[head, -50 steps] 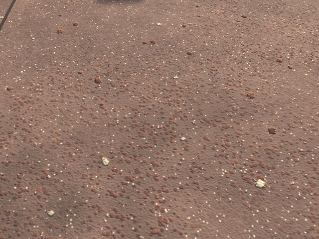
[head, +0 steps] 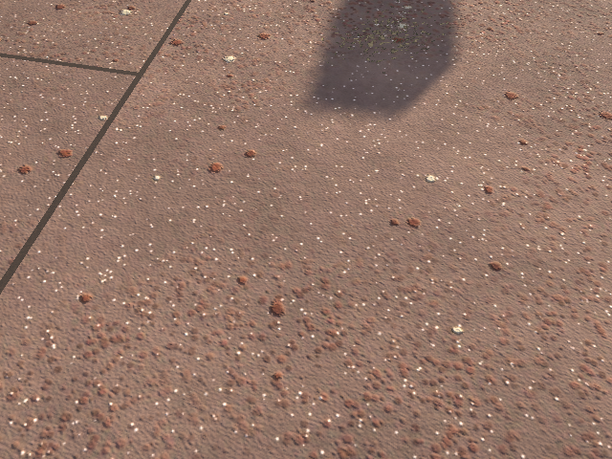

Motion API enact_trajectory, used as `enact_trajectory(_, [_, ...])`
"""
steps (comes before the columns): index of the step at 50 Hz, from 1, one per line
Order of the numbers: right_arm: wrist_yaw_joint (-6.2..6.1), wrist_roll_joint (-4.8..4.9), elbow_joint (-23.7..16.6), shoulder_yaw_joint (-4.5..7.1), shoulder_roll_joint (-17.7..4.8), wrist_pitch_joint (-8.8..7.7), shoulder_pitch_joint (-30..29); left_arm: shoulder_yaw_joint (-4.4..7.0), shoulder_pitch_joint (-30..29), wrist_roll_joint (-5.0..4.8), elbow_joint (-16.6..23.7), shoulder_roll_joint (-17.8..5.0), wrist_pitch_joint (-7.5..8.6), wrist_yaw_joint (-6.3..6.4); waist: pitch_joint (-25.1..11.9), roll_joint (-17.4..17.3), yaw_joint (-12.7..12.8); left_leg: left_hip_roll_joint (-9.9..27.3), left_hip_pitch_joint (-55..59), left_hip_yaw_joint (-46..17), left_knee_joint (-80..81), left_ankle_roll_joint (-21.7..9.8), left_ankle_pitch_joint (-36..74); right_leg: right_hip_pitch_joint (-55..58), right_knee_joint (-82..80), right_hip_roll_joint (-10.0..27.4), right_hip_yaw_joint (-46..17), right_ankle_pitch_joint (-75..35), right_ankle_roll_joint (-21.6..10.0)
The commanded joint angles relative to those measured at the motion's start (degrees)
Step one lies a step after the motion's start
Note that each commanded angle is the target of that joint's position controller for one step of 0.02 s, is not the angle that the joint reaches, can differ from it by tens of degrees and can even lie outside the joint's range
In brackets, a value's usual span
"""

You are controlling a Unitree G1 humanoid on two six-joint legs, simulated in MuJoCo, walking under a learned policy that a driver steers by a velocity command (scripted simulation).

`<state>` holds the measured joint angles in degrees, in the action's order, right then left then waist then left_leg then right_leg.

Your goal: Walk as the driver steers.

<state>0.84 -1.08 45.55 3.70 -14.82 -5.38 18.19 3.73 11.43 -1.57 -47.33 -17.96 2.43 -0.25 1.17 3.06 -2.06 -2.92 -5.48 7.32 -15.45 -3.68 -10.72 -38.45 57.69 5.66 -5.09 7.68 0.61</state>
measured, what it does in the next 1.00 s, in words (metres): walks ahead, turning right: right foot, then left foot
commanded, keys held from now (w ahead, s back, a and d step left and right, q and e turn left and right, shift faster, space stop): w+e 0.06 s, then e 0.64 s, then no key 0.30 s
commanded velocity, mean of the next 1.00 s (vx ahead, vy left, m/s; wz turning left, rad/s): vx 0.15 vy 0.00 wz -0.46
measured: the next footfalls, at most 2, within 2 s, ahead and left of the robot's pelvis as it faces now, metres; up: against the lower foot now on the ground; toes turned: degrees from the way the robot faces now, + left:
right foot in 0.26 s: +0.30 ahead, -0.14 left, +0.00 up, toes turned -10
left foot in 0.72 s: +0.38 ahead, +0.07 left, +0.00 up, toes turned -31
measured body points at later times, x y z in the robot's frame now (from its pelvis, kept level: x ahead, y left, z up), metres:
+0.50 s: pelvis +0.20 -0.05 -0.01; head +0.25 -0.07 +0.43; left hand +0.42 +0.19 -0.11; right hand +0.29 -0.36 -0.12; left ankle +0.29 +0.12 -0.68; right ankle +0.26 -0.13 -0.75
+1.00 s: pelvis +0.27 -0.01 -0.01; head +0.30 -0.01 +0.44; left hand +0.54 +0.15 -0.12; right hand +0.24 -0.31 -0.11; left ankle +0.34 +0.09 -0.75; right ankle +0.18 -0.13 -0.72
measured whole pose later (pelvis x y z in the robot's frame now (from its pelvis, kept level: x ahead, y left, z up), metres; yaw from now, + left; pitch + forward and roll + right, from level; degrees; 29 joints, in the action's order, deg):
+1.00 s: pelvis +0.27 -0.01 -0.01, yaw -30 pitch +1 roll -1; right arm -1.2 -0.2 42.0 2.7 -14.4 0.6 10.3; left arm 3.9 9.5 -0.8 -38.7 -16.9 -3.4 1.2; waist 2.1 1.2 -1.5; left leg 1.5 -16.1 -1.9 -27.8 0.3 -12.8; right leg -19.4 42.9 -1.3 -4.2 23.9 4.9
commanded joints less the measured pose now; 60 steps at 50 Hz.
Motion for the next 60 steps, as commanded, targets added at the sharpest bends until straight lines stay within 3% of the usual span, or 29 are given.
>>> enact_trajectory(1, [-0.76,-0.01,-3.30,1.67,-7.53,-1.30,-4.43,0.32,-0.09,0.29,2.91,-1.68,0.35,-0.57,1.43,-6.09,1.68,15.39,-1.25,-4.84,9.09,-6.54,15.26,-0.81,-7.77,0.91,-1.27,-10.01,0.19])
enact_trajectory(7, [-2.30,1.04,-0.44,2.22,-10.11,1.03,-1.00,-0.59,-10.30,1.32,8.35,-0.06,0.76,-2.97,3.76,-5.31,-1.51,16.54,5.17,2.45,3.08,-4.23,32.72,1.46,-21.76,-1.73,6.52,-12.25,-1.54])
enact_trajectory(9, [-3.00,1.72,-0.58,2.62,-11.48,2.33,-1.62,0.16,-8.59,1.30,9.36,-1.63,0.66,-3.85,1.07,-7.37,0.11,17.22,8.73,3.04,-3.00,-3.10,43.93,4.50,-22.78,-4.09,8.56,-6.71,-3.05])
enact_trajectory(11, [-3.80,2.20,-1.47,3.01,-12.54,3.52,-3.46,1.78,-0.58,1.24,8.18,-4.76,0.50,-4.05,-3.81,-8.49,4.49,16.47,9.06,3.35,-15.20,-1.32,52.83,13.67,-24.06,-7.76,10.39,-2.35,-5.27])
enact_trajectory(12, [-3.93,2.44,-2.04,2.74,-11.98,3.73,-4.64,3.24,6.52,1.35,6.59,-7.50,0.60,-3.32,-7.34,-6.67,8.47,13.91,5.32,4.28,-26.48,0.89,47.74,23.80,-29.80,-9.27,9.59,-8.58,-7.21])
enact_trajectory(13, [-3.61,0.66,-3.01,1.65,-9.09,3.10,-1.73,4.50,10.19,1.50,6.41,-12.48,0.21,-1.74,-12.57,2.39,8.59,9.56,-7.82,4.33,-43.80,4.59,20.77,39.35,-28.98,-0.55,-2.46,-31.51,-10.98])
enact_trajectory(14, [-2.47,-1.06,-4.76,-0.27,-3.49,2.02,4.96,4.55,6.03,2.48,9.13,-16.49,-0.01,-0.98,-21.01,13.33,1.86,-2.67,-28.85,-2.47,-66.70,9.04,-29.27,57.30,-27.64,15.62,-30.45,-52.34,-25.83])
enact_trajectory(15, [-1.36,0.41,-3.83,0.55,-8.87,1.00,3.21,3.88,6.75,2.32,10.54,-13.07,-0.32,-1.35,-29.73,3.85,6.46,-0.20,-30.03,-14.89,-70.33,7.94,-28.09,57.10,-31.36,15.89,-31.72,-44.41,-27.09])
enact_trajectory(16, [-1.23,2.29,-5.72,0.85,-9.98,0.97,-2.66,3.25,3.01,1.80,11.51,-10.33,-0.35,-1.35,-22.54,0.98,6.35,2.34,-32.56,-14.62,-68.02,6.61,-23.77,51.23,-32.63,12.69,-24.27,-35.92,-24.02])
enact_trajectory(17, [-1.95,1.80,-5.87,0.82,-9.20,1.40,-5.08,2.77,0.07,0.74,11.30,-8.06,-0.49,-1.18,-13.72,-3.92,4.48,4.49,-33.99,-13.23,-62.18,6.61,-19.72,41.87,-34.65,9.03,-18.74,-29.54,-20.42])
enact_trajectory(18, [-2.82,0.86,-5.66,1.15,-9.65,2.28,-5.92,2.20,-1.86,0.34,11.63,-6.19,-0.77,-0.69,-10.24,-4.03,3.19,6.01,-32.25,-13.00,-57.65,6.79,-17.14,34.95,-36.30,7.10,-16.30,-24.91,-18.55])
enact_trajectory(19, [-3.01,0.69,-5.78,1.36,-9.80,3.19,-5.28,2.14,-2.80,0.99,12.03,-6.20,-1.13,-0.45,-8.20,-2.43,1.53,6.15,-28.31,-12.89,-54.82,6.89,-15.58,28.52,-38.03,5.54,-15.23,-22.36,-17.85])
enact_trajectory(23, [-3.63,0.20,-5.83,0.75,-7.08,4.37,-4.08,3.10,-3.22,1.86,12.68,-8.56,-1.74,0.47,-9.16,0.75,0.29,4.14,-23.75,-11.65,-43.49,8.78,-12.05,21.98,-38.33,2.93,-12.82,-25.21,-17.03])
enact_trajectory(28, [-3.43,0.69,-7.11,0.71,-7.07,5.02,-8.95,3.25,-4.03,1.06,13.60,-8.91,-3.71,2.04,-9.19,3.42,1.94,2.84,-22.18,-13.18,-33.62,9.47,-4.75,20.36,-38.79,0.29,-16.13,-1.95,-13.41])
enact_trajectory(33, [-2.41,1.19,-8.04,1.06,-7.66,3.34,-10.51,3.21,-2.99,1.02,14.02,-8.43,-4.57,1.90,-8.08,6.46,3.06,1.23,-18.14,-13.63,-21.49,7.86,-6.88,23.99,-35.25,0.59,-22.43,-2.67,-12.30])
enact_trajectory(35, [-1.91,1.28,-7.03,1.59,-8.02,2.63,-7.05,2.86,-3.98,0.33,14.48,-7.56,-5.02,2.03,-7.90,6.21,0.54,1.84,-10.47,-12.57,-8.20,6.04,0.80,23.20,-31.45,-1.65,-22.68,-4.68,-9.80])
enact_trajectory(36, [-2.01,0.46,-6.94,2.36,-11.03,2.60,-5.56,2.12,-1.93,0.56,14.52,-5.19,-5.10,2.11,-9.20,1.51,1.20,9.79,-4.25,-17.90,-4.89,3.23,4.89,19.58,-25.51,-4.56,-19.02,3.94,-6.76])
enact_trajectory(37, [-2.32,-1.17,-7.47,3.41,-16.39,3.36,-8.45,1.57,0.46,0.63,15.78,-2.93,-4.74,1.98,-6.90,-16.22,5.38,20.91,-1.12,-31.44,-3.16,-4.96,17.03,8.69,-15.42,-14.20,-7.21,21.67,-2.96])
enact_trajectory(38, [-2.15,-2.16,-7.99,2.95,-13.24,3.48,-7.64,2.76,-0.11,1.61,15.37,-7.62,-3.92,1.86,-7.18,-18.63,2.92,26.40,-2.64,-38.91,-2.21,-12.27,22.20,5.28,-1.55,-13.55,-4.73,29.76,0.05])
enact_trajectory(39, [-2.25,-1.47,-8.74,2.20,-10.84,3.46,-8.91,3.77,1.03,1.33,13.94,-10.18,-3.80,1.73,-6.84,-13.51,3.08,24.76,-3.51,-34.60,-3.56,-12.16,22.77,5.36,5.88,-12.15,-5.61,26.93,1.19])
enact_trajectory(41, [-2.38,0.56,-8.84,1.51,-8.33,3.79,-11.32,3.55,1.69,1.14,11.90,-8.07,-4.87,2.22,-5.04,-9.86,3.55,18.38,-2.99,-25.68,-5.77,-7.79,21.16,4.36,10.35,-11.43,-4.88,21.76,3.28])
enact_trajectory(47, [-2.42,0.61,-7.36,1.19,-8.30,5.20,-10.13,0.62,-3.00,1.02,13.30,-1.16,-5.11,1.64,-6.30,-15.03,1.17,14.27,-1.92,-17.68,-6.43,-7.42,23.39,15.37,-11.25,-7.62,2.00,18.69,5.02])
enact_trajectory(50, [-2.12,1.39,-6.29,1.44,-9.88,5.69,-8.43,0.94,-2.05,0.70,12.27,-2.45,-4.97,1.16,-6.05,-15.86,0.72,14.97,-2.10,-19.06,-7.53,-7.82,21.48,22.16,-25.60,-7.42,4.47,11.97,3.77])
enact_trajectory(52, [-1.91,2.10,-5.06,0.83,-8.67,5.28,-6.46,0.99,-0.14,1.35,10.87,-3.03,-4.81,0.96,-4.90,-13.20,1.81,13.50,-6.25,-18.35,-8.29,-4.42,16.59,30.67,-39.47,-7.08,3.78,-0.48,0.86])
enact_trajectory(53, [-1.58,1.14,-4.76,0.30,-7.67,4.53,-5.09,1.24,0.30,1.92,11.36,-5.54,-4.82,1.33,-6.54,-8.69,1.01,12.02,-10.44,-16.81,-10.10,-0.73,10.47,36.86,-38.09,-2.15,-1.66,-7.97,-1.15])
enact_trajectory(54, [-0.96,-0.38,-5.22,-0.51,-5.09,3.47,-3.48,2.00,-0.89,2.60,11.23,-9.44,-5.06,1.73,-7.55,3.23,-2.08,6.58,-13.37,-10.82,-12.63,3.16,1.26,37.21,-34.37,3.42,-7.01,-14.84,-5.30])
enact_trajectory(55, [-1.09,-0.87,-5.04,-0.83,-4.83,3.25,-6.40,0.83,-2.67,2.84,11.03,-4.43,-4.71,1.13,-7.38,5.16,-0.46,6.10,-8.16,-9.49,-10.94,5.77,-3.33,29.65,-35.34,4.13,-7.47,-6.71,-7.98])
enact_trajectory(56, [-1.15,-0.78,-4.67,-0.54,-6.19,3.34,-8.77,0.10,-3.70,3.12,11.03,-1.90,-4.23,0.69,-5.15,3.07,0.39,5.86,-6.86,-9.34,-10.72,6.76,-0.63,27.77,-35.95,1.58,-6.10,0.24,-6.58])
enact_trajectory(60, [-1.92,-0.03,-2.98,-0.27,-6.57,4.22,-8.37,-0.06,-1.87,2.69,9.03,-2.71,-2.71,0.77,-0.80,2.64,0.85,5.82,-6.29,-9.33,-10.66,6.45,2.75,24.26,-36.19,-1.10,-4.31,2.42,-3.44])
